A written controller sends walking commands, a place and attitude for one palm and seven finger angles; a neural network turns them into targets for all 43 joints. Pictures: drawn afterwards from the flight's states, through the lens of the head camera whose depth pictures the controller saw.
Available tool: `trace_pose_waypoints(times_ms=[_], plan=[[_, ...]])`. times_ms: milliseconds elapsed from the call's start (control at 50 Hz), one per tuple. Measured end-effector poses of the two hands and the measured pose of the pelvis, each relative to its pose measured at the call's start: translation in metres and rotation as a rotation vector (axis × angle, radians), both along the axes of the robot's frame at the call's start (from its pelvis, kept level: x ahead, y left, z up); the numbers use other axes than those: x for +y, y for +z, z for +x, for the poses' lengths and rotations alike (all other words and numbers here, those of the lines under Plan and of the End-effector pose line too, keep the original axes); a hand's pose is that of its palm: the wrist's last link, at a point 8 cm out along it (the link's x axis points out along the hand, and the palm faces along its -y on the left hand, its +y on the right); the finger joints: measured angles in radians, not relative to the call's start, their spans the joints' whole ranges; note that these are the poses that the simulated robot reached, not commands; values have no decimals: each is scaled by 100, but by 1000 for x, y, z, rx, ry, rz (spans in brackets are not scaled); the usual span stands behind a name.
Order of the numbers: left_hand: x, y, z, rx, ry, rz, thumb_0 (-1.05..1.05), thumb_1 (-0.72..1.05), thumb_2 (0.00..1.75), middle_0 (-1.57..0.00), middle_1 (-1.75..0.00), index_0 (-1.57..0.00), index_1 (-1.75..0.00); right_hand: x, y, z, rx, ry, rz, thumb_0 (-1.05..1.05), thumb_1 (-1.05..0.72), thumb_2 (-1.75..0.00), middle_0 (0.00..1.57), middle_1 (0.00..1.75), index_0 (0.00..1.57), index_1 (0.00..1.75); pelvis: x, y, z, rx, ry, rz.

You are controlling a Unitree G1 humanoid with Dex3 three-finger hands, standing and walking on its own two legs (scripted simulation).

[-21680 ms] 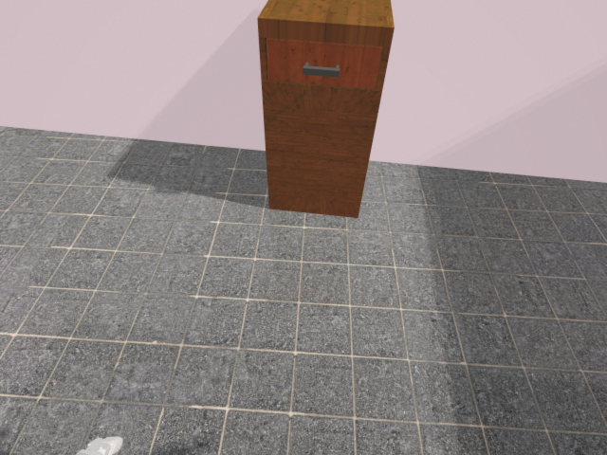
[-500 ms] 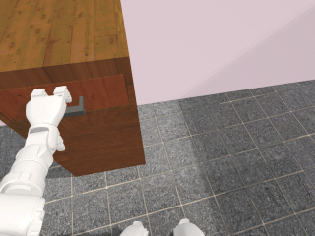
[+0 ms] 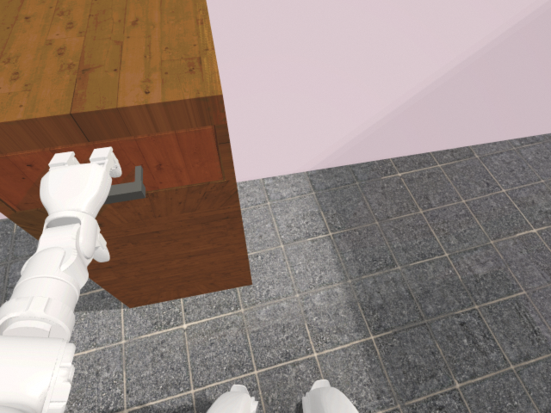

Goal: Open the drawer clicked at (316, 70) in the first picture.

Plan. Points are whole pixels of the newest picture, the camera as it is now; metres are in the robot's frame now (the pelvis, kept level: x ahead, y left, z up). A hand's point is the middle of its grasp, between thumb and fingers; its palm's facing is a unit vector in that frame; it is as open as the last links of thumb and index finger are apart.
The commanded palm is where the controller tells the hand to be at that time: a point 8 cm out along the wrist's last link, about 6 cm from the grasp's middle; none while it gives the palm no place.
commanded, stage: lift the fingers back up to retry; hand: left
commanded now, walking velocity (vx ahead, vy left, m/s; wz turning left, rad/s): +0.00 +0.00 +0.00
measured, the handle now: (107, 185) +0.47 +0.29 +0.00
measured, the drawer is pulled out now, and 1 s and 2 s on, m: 0.00 0.00 0.00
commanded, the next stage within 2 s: re-aim the fingers above the handle in 0.64 s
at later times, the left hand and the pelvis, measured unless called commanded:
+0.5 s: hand (75, 185) +0.42 +0.30 +0.07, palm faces +0.05 -0.03 -1.00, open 13.6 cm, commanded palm +0.39 +0.29 +0.12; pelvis +0.05 +0.01 +0.03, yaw +0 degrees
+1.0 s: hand (76, 188) +0.42 +0.29 +0.06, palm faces -0.01 +0.00 -1.00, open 13.8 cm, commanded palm +0.40 +0.29 +0.12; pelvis +0.05 +0.00 +0.04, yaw +1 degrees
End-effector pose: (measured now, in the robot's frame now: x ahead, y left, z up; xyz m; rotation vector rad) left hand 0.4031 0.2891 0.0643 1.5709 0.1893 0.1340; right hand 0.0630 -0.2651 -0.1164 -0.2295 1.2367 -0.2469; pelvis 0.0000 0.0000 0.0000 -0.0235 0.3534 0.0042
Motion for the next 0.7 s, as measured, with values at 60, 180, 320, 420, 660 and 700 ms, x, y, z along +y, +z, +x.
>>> trace_pose_waypoints(times_ms=[60,180,320,420,660,700], plan=[[0,2,0,18,2,-11,0,-49,30,-30,-130,-33,-124,1,5,2,-7,-12,-1,1,-90,-90,20,30,20,30,1,5,3,-12,-3,0],[3,7,0,24,-9,-36,0,-49,30,-32,-125,-34,-122,3,15,9,-8,-21,-7,0,-90,-90,20,30,20,30,3,14,14,-31,-5,-2],[6,22,-2,-28,-20,-32,0,-49,30,-34,-123,-34,-122,7,22,30,-20,-14,2,1,-90,-90,20,30,20,30,8,23,30,-58,1,-6],[6,35,-2,-49,-5,-34,0,-49,30,-35,-122,-36,-122,12,29,57,-67,-2,16,1,-90,-90,20,30,20,30,11,30,41,-80,3,-7],[8,54,-10,14,51,-36,0,-49,30,-33,-121,-33,-121,28,47,122,-200,79,55,1,-90,-90,20,30,20,30,11,41,53,-137,16,2],[6,51,-12,31,35,-41,0,-49,30,-33,-121,-33,-121,28,49,127,-210,92,50,1,-90,-90,20,30,20,30,10,41,54,-139,21,3]])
